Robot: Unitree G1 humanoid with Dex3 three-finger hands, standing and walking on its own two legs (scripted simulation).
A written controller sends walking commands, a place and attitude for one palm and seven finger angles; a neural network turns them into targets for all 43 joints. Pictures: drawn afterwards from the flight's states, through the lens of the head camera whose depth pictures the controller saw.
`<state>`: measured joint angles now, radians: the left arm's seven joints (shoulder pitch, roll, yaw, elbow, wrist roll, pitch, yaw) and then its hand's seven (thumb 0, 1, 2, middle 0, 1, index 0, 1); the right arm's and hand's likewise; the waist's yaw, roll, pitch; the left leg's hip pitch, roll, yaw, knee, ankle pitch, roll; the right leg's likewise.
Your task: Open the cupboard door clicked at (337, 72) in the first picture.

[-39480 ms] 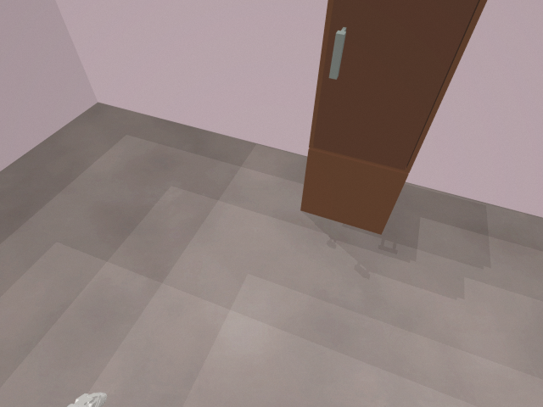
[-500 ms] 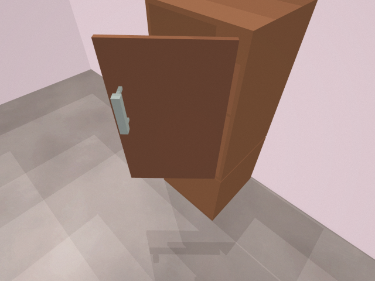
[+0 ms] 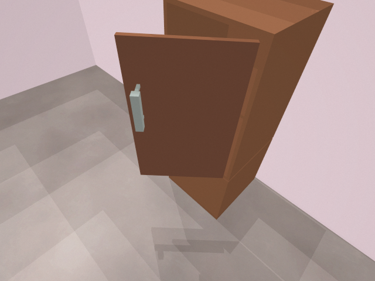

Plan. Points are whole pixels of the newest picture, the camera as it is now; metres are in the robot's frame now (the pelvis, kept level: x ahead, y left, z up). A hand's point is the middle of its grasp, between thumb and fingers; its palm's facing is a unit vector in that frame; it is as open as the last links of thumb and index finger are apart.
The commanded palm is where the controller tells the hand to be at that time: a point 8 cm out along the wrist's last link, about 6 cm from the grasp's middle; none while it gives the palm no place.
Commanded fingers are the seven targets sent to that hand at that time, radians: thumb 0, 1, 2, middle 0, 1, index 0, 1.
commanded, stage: raise the hand with hooked fingers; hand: left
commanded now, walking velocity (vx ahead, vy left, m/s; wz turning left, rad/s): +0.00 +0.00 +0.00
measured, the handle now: (138, 108) +0.57 +0.19 +0.04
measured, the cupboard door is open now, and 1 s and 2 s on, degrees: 43 43 43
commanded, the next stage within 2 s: none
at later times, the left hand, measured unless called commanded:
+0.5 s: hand (89, 261) +0.17 +0.21 -0.04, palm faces +0.17 -0.98 -0.07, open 9.3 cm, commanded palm +0.15 +0.27 -0.02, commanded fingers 0.00 0.25 0.62 -0.25 -0.72 -0.25 -0.72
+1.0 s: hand (85, 218) +0.24 +0.24 +0.01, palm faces +0.07 -1.00 -0.06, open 12.3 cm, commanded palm +0.21 +0.29 +0.02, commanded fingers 0.00 -0.34 0.37 -0.29 -1.10 -0.29 -1.10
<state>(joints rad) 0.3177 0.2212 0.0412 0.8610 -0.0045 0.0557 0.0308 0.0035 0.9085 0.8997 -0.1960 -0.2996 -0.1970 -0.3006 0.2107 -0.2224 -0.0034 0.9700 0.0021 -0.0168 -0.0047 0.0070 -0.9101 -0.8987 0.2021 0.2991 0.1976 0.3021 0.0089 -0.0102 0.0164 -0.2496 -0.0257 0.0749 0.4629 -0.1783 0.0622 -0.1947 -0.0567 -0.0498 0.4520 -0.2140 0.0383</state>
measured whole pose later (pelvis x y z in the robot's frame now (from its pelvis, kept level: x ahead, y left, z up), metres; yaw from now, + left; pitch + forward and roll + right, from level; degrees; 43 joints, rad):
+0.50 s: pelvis +0.00 -0.03 -0.09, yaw +4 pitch +12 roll -3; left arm 0.45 0.27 0.30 0.00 -0.33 -0.42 -0.35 0.01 0.47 0.72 -0.23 -0.58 -0.23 -0.58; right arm 0.19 -0.23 -0.01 0.55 0.04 -0.28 -0.07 0.01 -0.91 -0.90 0.20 0.30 0.20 0.30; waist 0.05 0.01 -0.13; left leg -0.91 0.01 -0.05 1.17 -0.47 0.02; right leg -0.79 0.03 -0.09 1.12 -0.54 -0.03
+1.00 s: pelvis +0.02 -0.03 -0.06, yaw +3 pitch +12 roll -3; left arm 0.29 0.35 0.38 0.11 -0.39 -0.30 -0.45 0.00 -0.11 0.47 -0.27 -0.95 -0.27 -0.95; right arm 0.28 -0.27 0.00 0.57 0.05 -0.25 -0.08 0.02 -0.91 -0.90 0.20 0.30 0.20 0.30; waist 0.00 0.03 -0.13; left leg -0.77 0.01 -0.02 1.01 -0.45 0.02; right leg -0.67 0.03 -0.06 0.95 -0.49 -0.01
